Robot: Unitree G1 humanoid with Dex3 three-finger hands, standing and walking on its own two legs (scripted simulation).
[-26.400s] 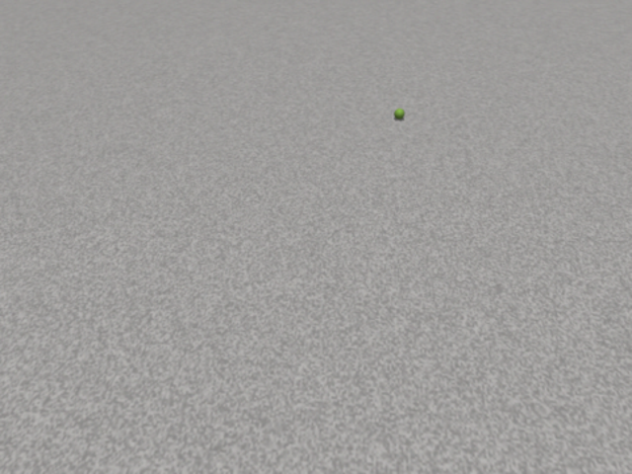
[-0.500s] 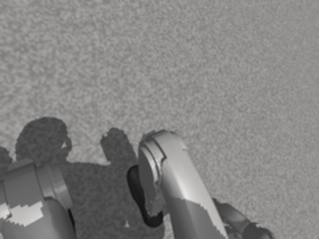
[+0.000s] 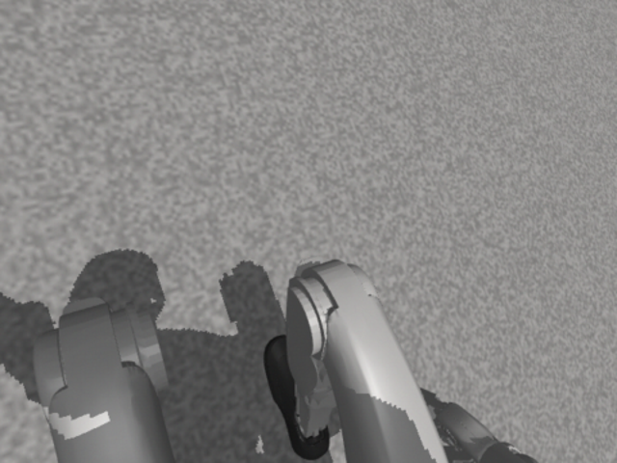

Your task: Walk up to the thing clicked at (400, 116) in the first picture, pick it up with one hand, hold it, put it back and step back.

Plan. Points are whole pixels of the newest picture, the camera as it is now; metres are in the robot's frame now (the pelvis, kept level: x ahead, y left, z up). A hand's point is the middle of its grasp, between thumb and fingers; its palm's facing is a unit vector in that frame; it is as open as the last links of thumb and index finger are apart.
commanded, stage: settle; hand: left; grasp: from above
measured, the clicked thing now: out of the picture +0.42 +0.38 -0.24
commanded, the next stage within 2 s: lift in 0.54 s
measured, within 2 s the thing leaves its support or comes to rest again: neither
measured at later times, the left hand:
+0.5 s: hand out of the picture +0.39 +0.36 -0.14, palm faces -0.42 -0.13 -0.90, open 6.3 cm
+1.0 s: hand out of the picture +0.36 +0.37 -0.06, palm faces -0.45 -0.14 -0.88, open 6.3 cm
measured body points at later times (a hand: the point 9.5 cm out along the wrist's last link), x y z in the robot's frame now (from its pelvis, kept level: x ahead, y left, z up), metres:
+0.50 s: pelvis -0.01 -0.01 +0.02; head +0.21 +0.09 +0.40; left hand +0.40 +0.37 -0.09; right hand +0.11 -0.26 -0.08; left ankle +0.07 +0.13 -0.27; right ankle +0.10 -0.11 -0.27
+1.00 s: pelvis -0.01 +0.00 +0.07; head +0.19 +0.08 +0.46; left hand +0.38 +0.37 -0.01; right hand +0.11 -0.26 -0.04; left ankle +0.06 +0.13 -0.27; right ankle +0.10 -0.11 -0.27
